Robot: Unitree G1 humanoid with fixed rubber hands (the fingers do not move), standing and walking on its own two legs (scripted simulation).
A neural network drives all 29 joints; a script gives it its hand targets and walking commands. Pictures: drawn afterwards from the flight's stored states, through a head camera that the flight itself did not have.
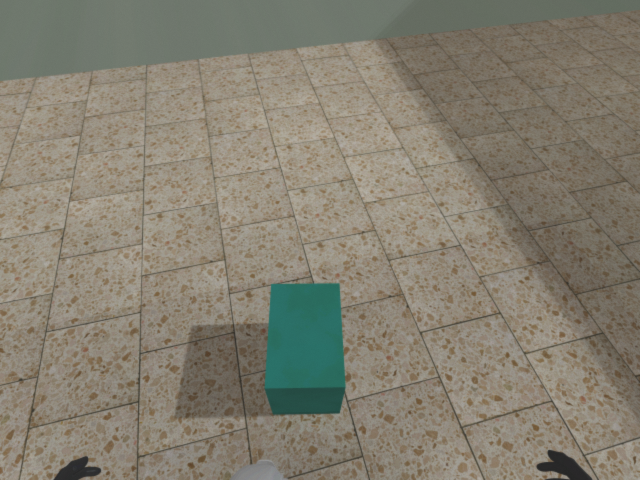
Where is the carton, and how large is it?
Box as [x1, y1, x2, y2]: [265, 283, 345, 414]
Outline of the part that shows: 338,283 271,284 265,390 273,414 339,412 345,385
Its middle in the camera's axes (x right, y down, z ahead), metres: -0.04 +0.32 +1.12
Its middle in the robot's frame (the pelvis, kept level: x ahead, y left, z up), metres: +0.52 +0.03 -0.62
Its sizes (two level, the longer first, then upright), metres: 0.290 0.195 0.255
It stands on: the floor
